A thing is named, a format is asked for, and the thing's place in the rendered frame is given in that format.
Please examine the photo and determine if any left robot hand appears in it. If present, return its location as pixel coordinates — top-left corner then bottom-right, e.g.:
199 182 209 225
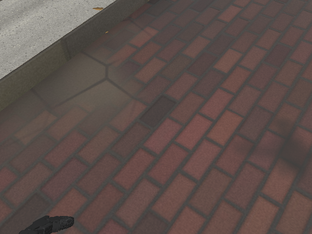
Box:
19 215 74 234

